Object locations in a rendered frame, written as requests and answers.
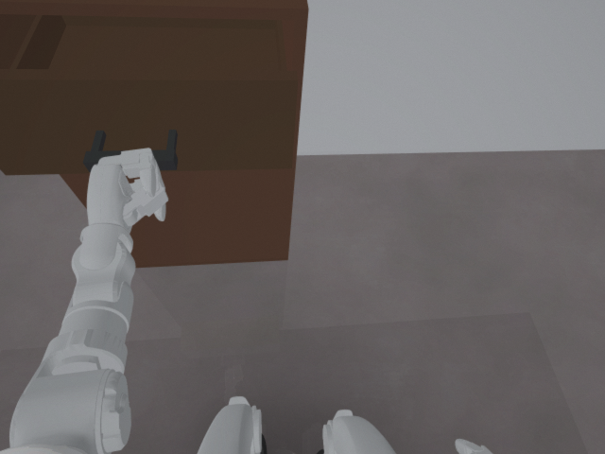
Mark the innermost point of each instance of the left robot forearm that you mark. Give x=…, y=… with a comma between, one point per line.
x=97, y=320

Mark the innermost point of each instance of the robot left upper arm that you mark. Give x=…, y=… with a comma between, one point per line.
x=78, y=413

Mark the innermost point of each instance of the robot right thigh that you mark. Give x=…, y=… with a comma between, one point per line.
x=353, y=435

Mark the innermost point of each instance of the robot left hand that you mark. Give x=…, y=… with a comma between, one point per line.
x=109, y=189

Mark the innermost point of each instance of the robot right shin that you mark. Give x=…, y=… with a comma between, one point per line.
x=343, y=413

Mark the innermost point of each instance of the handle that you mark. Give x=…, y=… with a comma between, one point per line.
x=166, y=159

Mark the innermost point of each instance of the drawer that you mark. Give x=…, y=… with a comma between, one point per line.
x=222, y=84

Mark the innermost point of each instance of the cabinet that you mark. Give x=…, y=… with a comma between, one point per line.
x=212, y=216

